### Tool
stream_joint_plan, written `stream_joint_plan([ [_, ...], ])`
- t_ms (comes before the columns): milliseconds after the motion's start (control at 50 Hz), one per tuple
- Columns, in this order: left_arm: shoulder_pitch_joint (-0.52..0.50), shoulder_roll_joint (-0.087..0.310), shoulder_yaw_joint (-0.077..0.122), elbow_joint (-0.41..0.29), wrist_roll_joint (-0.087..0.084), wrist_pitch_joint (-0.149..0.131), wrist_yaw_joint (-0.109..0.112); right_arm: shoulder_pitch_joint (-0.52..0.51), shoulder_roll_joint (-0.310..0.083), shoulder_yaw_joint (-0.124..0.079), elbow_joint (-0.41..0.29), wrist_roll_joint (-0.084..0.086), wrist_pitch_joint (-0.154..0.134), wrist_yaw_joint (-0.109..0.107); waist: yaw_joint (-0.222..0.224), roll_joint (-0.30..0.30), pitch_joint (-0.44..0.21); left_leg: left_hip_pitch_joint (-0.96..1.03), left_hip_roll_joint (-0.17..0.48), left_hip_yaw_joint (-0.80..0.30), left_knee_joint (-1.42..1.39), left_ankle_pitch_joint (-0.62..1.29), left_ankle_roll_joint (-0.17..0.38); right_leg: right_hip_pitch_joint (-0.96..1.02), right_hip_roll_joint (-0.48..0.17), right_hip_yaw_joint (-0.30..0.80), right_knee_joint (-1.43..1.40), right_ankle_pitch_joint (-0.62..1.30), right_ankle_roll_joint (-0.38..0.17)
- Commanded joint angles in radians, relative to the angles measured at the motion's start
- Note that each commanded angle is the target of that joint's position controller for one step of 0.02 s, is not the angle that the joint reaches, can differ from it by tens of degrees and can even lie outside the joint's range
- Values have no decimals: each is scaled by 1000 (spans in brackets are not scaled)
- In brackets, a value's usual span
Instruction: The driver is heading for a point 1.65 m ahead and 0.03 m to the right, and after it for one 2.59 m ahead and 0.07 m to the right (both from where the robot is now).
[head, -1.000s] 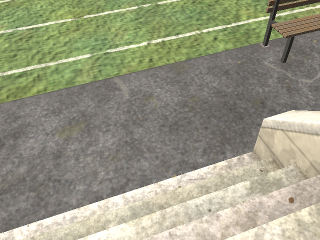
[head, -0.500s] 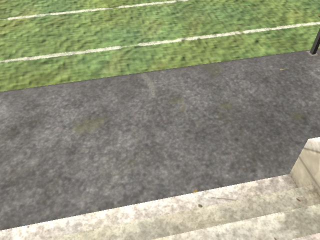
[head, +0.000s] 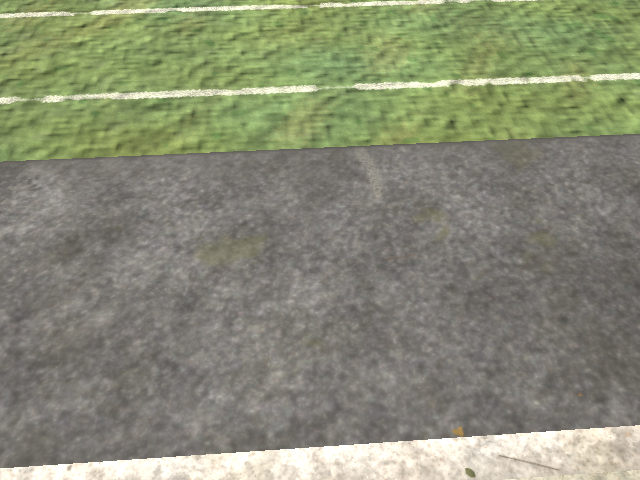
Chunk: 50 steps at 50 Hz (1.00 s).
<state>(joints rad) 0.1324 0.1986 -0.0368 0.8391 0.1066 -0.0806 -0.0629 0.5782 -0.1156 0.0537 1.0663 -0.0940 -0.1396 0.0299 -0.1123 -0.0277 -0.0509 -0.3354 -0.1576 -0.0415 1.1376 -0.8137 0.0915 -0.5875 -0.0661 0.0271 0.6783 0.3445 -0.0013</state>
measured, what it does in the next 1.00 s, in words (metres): goes down: right foot 0.20 m lower, then left foot 0.20 m lower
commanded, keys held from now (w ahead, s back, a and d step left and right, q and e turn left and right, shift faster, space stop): w+q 0.16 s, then w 0.84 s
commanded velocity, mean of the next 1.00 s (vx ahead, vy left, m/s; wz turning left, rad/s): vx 0.50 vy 0.00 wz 0.22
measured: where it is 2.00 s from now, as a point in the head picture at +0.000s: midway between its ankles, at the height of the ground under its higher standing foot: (272, 445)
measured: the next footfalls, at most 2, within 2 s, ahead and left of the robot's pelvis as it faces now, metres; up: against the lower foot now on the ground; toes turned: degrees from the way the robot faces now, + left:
right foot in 0.08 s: +0.16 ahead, -0.11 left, -0.20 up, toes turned +0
left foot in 0.60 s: +0.40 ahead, +0.15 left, -0.41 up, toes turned +15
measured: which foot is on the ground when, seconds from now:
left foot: down 0.00-0.10, up 0.12-0.58, down 0.60-1.00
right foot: up 0.00-0.06, down 0.08-0.58, up 0.60-1.00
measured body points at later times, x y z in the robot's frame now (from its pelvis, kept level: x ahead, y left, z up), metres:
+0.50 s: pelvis +0.24 -0.01 -0.21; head +0.24 +0.01 +0.24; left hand +0.05 +0.14 -0.35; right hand +0.40 -0.21 -0.34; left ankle +0.40 +0.15 -0.92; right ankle +0.12 -0.11 -0.85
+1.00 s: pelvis +0.49 +0.05 -0.43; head +0.47 +0.04 +0.02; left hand +0.59 +0.31 -0.55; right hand +0.45 -0.19 -0.58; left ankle +0.36 +0.14 -1.05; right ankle +0.62 -0.02 -1.15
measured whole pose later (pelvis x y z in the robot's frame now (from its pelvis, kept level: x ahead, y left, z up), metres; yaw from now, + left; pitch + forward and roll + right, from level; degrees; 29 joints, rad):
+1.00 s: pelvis +0.49 +0.05 -0.43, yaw +10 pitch -2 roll +4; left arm 0.16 0.21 0.03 0.93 0.01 -0.01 0.00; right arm 0.49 -0.17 -0.02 1.06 0.00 -0.05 -0.05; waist -0.07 -0.06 -0.02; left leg -0.29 -0.04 0.12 1.20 -0.87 0.03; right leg -0.42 -0.05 0.00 0.55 0.42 -0.03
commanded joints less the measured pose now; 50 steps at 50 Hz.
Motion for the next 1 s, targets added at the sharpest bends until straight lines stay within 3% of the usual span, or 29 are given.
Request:
stream_joint_plan([
  [20,-68,100,17,-72,0,26,-8,34,-223,-48,-78,31,11,-3,2,58,187,-2,203,-494,-139,512,187,94,0,45,-455,-178,-32],
  [60,92,101,35,19,-9,15,0,26,-196,-50,-57,26,58,41,71,17,115,39,145,-500,113,581,167,329,-59,37,-691,49,-87],
  [80,508,158,68,132,-16,-30,12,-31,-222,-53,-122,13,62,72,210,-39,-12,-245,71,-346,403,800,90,848,-30,-89,-425,144,-117],
  [100,714,255,107,180,-13,-29,17,163,-7,-19,-79,50,53,111,176,-289,-260,-698,-51,-216,930,86,-23,1368,-272,75,-29,873,-338],
  [120,612,351,137,129,-10,-11,-8,184,-64,-37,-143,95,52,108,169,-139,-285,-935,-47,-124,1155,19,-34,1369,-428,166,78,1055,-460],
  [140,552,355,157,115,25,14,-4,1,-124,-43,-240,90,62,95,249,-73,-206,-1141,14,-100,1140,31,-83,1312,-495,334,-35,638,-491],
  [160,398,251,126,109,36,26,-5,-56,-115,-33,-235,70,72,88,199,64,-57,-1182,133,-171,999,228,-55,1036,-478,288,-131,126,-402],
  [200,349,-85,17,149,38,12,17,-17,-86,-24,-149,29,86,77,63,126,210,-908,278,-156,473,706,17,387,-254,54,-251,-252,-243],
  [220,404,-76,16,202,26,-14,39,-47,-70,-27,-151,16,86,86,54,-12,255,-801,285,-74,421,800,34,213,-166,14,-257,-295,-170],
  [240,319,-68,12,175,-5,-45,57,-94,-81,-31,-147,10,77,106,74,4,235,-590,261,-26,149,1065,34,-26,-103,-76,-250,-350,-182],
  [280,337,28,13,217,20,-78,56,-164,-45,-23,-137,8,70,134,72,-57,151,-327,252,15,203,1225,-4,-199,-100,-44,-242,-477,-207],
  [320,389,44,4,248,2,-98,72,-203,-103,-33,-159,-15,64,117,100,-12,139,-523,278,-95,-40,1323,-9,50,-146,40,-145,-449,-212],
  [340,321,61,2,197,-7,-97,80,-263,-150,-34,-172,-20,59,100,104,63,111,-432,253,-52,-297,1511,-9,34,-103,-25,-61,-527,-181],
  [400,443,64,-12,240,-11,-65,56,-338,-169,-32,-163,-39,71,75,138,-19,169,-350,223,5,-312,1343,-50,56,-131,75,0,-670,-233],
  [500,617,50,-9,314,-23,-21,74,-567,-124,0,-226,-21,96,81,264,23,223,-394,278,-6,-786,1163,-71,396,-170,235,174,-587,-269],
  [540,482,82,4,284,7,-17,39,-379,-155,-9,-170,-40,94,80,146,8,208,-90,286,-24,-650,1124,-42,219,-210,232,290,-453,-233],
  [560,478,88,11,281,-32,-6,39,-345,-191,-28,-153,-22,85,72,141,102,205,18,279,21,-953,1075,-32,242,-159,173,389,-568,-205],
  [600,516,169,34,341,16,30,-32,103,-320,-111,17,14,62,51,-27,168,50,707,271,96,-968,1332,29,-18,5,19,890,-605,-102],
  [620,570,82,47,320,-13,31,-68,250,-390,-141,50,-10,75,54,-43,329,-185,1091,424,-30,-549,1836,215,-310,136,-28,1359,-1194,-39],
  [640,458,80,51,221,-60,5,-79,229,-423,-161,45,-27,81,52,-46,196,-226,1121,486,-68,-477,1776,227,-488,122,-27,1360,-1186,-52],
  [660,353,56,40,167,-80,-8,-72,179,-387,-161,45,-49,99,48,-52,83,-155,1007,522,-94,-519,1606,233,-575,69,-19,1314,-1123,-70],
  [680,305,53,40,105,-91,-20,-41,63,-340,-150,23,-13,104,59,0,90,-53,733,597,-279,-645,997,295,-662,12,23,1253,-1018,-77],
  [720,338,2,25,153,-16,-16,12,-72,-43,-50,-10,-30,73,40,123,-36,187,152,497,-152,-709,780,207,-450,-116,127,733,-545,-129],
  [740,367,14,44,196,-7,-7,6,-69,15,-29,-19,8,54,20,130,-58,229,-95,453,-60,-740,847,220,-241,-116,68,462,-272,-116],
  [760,317,7,53,192,0,10,0,-43,-49,-35,-5,22,37,20,124,81,202,-216,366,-24,-719,794,213,-103,-74,-11,455,-219,-104],
  [780,414,-12,62,210,-66,66,54,-204,-246,-93,-52,144,56,-27,251,179,42,-254,404,-97,-628,1094,160,149,19,-57,552,-263,-17],
  [800,350,33,74,179,-92,77,63,-180,-220,-95,-39,157,37,-41,231,137,45,-139,368,-100,-553,969,126,-1,-13,18,445,-57,-10],
  [900,68,26,66,82,-84,84,60,-196,-179,-94,-55,132,58,-73,155,48,148,-359,289,-44,-397,312,61,259,45,-34,57,242,-2],
  [1000,34,78,80,55,-111,52,59,-26,-188,-104,-33,68,103,-101,9,73,255,-57,323,-116,-107,650,123,192,-27,-3,-357,-76,-54],
])
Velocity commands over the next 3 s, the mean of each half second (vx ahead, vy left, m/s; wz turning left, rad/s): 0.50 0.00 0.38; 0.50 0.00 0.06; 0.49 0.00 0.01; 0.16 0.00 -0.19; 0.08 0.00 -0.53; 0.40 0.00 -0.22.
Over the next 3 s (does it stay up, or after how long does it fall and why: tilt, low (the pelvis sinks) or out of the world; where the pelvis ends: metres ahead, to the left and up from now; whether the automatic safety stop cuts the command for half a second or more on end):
stays up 1.35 -0.02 -0.94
